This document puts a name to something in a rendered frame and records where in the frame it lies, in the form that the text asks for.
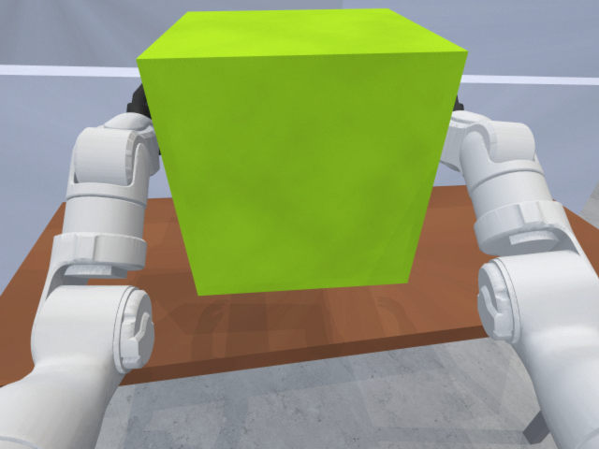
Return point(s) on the robot right upper arm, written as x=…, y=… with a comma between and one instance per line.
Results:
x=546, y=305

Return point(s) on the robot left hand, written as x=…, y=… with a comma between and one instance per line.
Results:
x=139, y=104

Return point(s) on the robot right hand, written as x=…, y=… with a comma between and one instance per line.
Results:
x=458, y=106

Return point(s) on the carton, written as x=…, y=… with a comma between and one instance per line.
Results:
x=300, y=146

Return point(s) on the right robot forearm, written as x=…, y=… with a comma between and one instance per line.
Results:
x=513, y=206

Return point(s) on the table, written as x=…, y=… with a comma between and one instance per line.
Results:
x=199, y=335

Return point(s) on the robot left upper arm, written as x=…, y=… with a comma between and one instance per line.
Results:
x=88, y=337

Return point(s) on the left robot forearm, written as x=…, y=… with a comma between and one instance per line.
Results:
x=106, y=198

